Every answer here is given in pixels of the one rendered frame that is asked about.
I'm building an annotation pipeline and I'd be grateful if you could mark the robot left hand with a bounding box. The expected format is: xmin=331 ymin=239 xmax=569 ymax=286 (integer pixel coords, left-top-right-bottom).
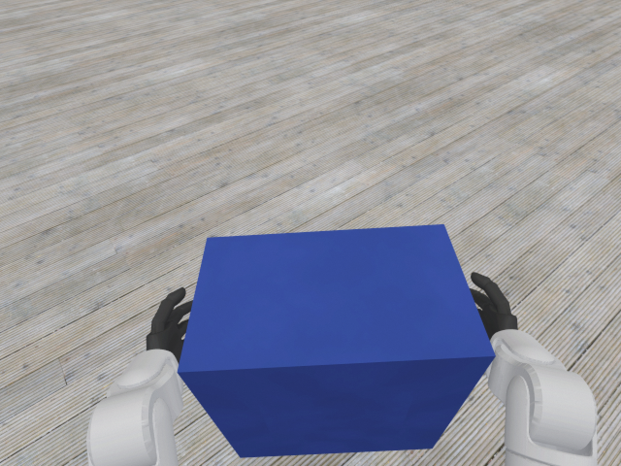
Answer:
xmin=146 ymin=287 xmax=193 ymax=364

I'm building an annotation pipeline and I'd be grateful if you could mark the robot right forearm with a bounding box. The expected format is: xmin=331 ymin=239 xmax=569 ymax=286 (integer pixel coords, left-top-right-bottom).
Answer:
xmin=485 ymin=329 xmax=598 ymax=466

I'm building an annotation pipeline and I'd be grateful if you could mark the carton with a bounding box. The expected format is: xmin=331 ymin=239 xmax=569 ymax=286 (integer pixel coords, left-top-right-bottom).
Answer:
xmin=178 ymin=224 xmax=496 ymax=458

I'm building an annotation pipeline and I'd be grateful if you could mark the robot left forearm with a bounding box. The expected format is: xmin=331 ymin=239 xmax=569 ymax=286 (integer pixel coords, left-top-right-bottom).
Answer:
xmin=86 ymin=349 xmax=183 ymax=466

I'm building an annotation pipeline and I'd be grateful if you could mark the robot right hand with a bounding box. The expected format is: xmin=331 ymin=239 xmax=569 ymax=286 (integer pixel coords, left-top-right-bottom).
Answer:
xmin=470 ymin=272 xmax=518 ymax=340

